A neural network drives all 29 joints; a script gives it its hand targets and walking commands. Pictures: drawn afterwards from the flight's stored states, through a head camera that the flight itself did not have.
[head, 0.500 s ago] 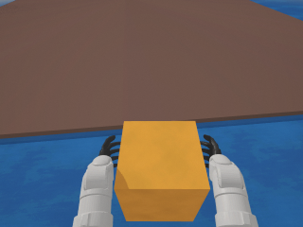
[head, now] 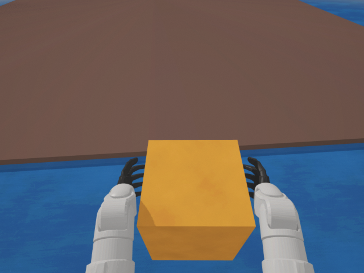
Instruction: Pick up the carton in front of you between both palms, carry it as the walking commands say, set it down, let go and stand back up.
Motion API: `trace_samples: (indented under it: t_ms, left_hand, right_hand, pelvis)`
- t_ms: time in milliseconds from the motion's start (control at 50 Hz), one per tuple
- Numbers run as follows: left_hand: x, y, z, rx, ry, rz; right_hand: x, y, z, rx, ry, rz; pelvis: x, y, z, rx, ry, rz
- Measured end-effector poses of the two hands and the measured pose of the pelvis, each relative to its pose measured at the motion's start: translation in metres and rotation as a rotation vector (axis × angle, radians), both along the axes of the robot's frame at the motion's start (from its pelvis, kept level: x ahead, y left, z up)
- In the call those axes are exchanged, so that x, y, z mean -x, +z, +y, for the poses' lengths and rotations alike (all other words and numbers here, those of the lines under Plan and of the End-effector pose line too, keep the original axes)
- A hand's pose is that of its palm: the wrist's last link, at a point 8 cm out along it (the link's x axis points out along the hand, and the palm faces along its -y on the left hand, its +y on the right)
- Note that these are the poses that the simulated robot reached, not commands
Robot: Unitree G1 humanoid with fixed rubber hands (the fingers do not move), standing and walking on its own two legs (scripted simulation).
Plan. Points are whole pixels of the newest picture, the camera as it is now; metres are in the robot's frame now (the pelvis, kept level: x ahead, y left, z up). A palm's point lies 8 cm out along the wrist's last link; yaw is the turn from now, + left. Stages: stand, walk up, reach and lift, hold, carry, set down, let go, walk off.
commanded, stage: carry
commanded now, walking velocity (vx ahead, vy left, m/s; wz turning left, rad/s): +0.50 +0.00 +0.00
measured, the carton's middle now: (192, 203) +0.30 -0.01 -0.01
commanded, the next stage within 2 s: none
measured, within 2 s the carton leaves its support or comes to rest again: neither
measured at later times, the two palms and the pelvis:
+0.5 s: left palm (122, 128) +0.48 +0.19 +0.09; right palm (228, 127) +0.49 -0.11 +0.09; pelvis +0.22 +0.04 +0.00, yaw -2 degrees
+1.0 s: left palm (143, 84) +0.78 +0.16 +0.07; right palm (218, 80) +0.81 -0.13 +0.06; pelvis +0.54 -0.01 +0.01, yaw +4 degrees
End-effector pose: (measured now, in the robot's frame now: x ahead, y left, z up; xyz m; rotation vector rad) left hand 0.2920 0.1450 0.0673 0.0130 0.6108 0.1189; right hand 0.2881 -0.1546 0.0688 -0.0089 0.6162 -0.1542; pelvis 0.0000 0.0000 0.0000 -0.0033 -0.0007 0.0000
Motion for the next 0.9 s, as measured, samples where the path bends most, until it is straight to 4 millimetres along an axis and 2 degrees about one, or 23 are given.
trace_samples:
  t_ms: [100, 200, 280, 380, 440, 480, 600, 700, 820, 900]
  left_hand:
    - [-0.023, 0.008, 0.014, 0.014, 0.012, 0.001]
    - [-0.061, 0.017, 0.009, 0.023, 0.001, 0.043]
    - [-0.085, 0.016, 0.007, 0.06, 0.043, 0.069]
    - [-0.121, 0.017, 0.029, 0.062, 0.084, 0.084]
    - [-0.155, 0.017, 0.042, 0.072, 0.093, 0.055]
    - [-0.179, 0.019, 0.044, 0.07, 0.081, 0.072]
    - [-0.26, 0.029, 0.031, 0.067, 0.014, 0.11]
    - [-0.327, 0.024, 0.02, 0.063, -0.001, 0.093]
    - [-0.407, -0.003, 0.012, 0.037, 0.052, 0.09]
    - [-0.441, -0.013, 0.015, 0.038, 0.112, 0.174]
  right_hand:
    - [-0.025, 0.01, 0.013, -0.019, -0.004, 0.0]
    - [-0.055, 0.013, 0.009, -0.023, -0.03, 0.041]
    - [-0.086, 0.016, 0.007, -0.039, -0.024, 0.067]
    - [-0.135, 0.02, 0.029, -0.049, 0.004, 0.083]
    - [-0.169, 0.02, 0.042, -0.043, 0.013, 0.054]
    - [-0.188, 0.019, 0.044, -0.048, -0.002, 0.07]
    - [-0.247, 0.028, 0.032, -0.06, -0.078, 0.104]
    - [-0.314, 0.026, 0.021, -0.056, -0.086, 0.087]
    - [-0.413, -0.005, 0.011, -0.07, -0.022, 0.089]
    - [-0.465, -0.015, 0.016, -0.059, 0.037, 0.175]
  pelvis:
    - [-0.03, -0.005, 0.009, -0.008, -0.025, 0.04]
    - [-0.066, -0.004, 0.006, 0.023, -0.024, 0.07]
    - [-0.102, -0.002, 0.006, 0.012, 0.021, 0.095]
    - [-0.152, 0.001, 0.017, -0.021, 0.019, 0.101]
    - [-0.186, -0.009, 0.028, -0.031, -0.015, 0.087]
    - [-0.207, -0.006, 0.034, -0.02, -0.031, 0.091]
    - [-0.275, 0.008, 0.038, 0.019, -0.027, 0.104]
    - [-0.341, 0.004, 0.029, 0.028, -0.013, 0.096]
    - [-0.435, -0.023, 0.005, 0.031, 0.029, 0.051]
    - [-0.48, -0.011, -0.006, 0.016, 0.057, 0.058]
